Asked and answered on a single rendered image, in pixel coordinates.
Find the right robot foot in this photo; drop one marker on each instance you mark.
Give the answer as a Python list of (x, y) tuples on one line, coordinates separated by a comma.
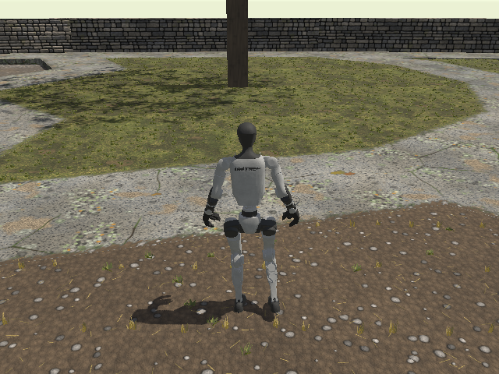
[(274, 305)]

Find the humanoid robot torso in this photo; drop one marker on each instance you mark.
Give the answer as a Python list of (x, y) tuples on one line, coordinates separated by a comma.
[(248, 188)]

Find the left robot forearm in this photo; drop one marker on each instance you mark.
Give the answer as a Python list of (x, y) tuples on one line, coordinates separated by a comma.
[(211, 204)]

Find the robot left hand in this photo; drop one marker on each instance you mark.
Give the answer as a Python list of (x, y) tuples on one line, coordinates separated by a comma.
[(214, 216)]

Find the robot right hand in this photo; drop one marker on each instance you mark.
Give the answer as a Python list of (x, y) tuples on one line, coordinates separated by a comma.
[(291, 215)]

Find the right robot forearm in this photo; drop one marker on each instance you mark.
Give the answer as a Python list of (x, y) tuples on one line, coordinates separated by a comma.
[(288, 202)]

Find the robot right upper arm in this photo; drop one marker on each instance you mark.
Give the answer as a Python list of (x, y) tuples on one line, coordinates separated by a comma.
[(277, 176)]

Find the robot left upper arm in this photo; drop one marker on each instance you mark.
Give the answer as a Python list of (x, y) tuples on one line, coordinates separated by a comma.
[(219, 177)]

